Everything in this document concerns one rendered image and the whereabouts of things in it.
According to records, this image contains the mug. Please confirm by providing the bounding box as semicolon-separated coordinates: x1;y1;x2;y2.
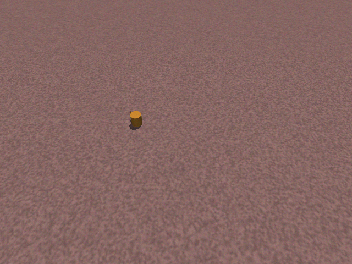
130;111;142;127

